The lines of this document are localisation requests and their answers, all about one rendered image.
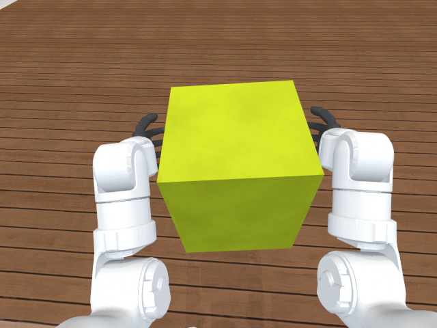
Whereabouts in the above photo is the robot left upper arm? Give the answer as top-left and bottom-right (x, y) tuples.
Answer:
(56, 257), (171, 328)

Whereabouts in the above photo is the right robot hand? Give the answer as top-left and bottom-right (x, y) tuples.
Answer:
(307, 106), (341, 154)

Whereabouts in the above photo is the robot left forearm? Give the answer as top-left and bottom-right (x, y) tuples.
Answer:
(90, 136), (158, 310)

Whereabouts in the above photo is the carton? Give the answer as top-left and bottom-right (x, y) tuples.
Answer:
(157, 80), (324, 253)

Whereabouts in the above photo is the robot right forearm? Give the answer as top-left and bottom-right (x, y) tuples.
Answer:
(318, 128), (406, 294)

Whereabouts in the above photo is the robot right upper arm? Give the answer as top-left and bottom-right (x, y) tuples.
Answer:
(317, 251), (437, 328)

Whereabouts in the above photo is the left robot hand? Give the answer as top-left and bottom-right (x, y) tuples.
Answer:
(132, 113), (165, 169)

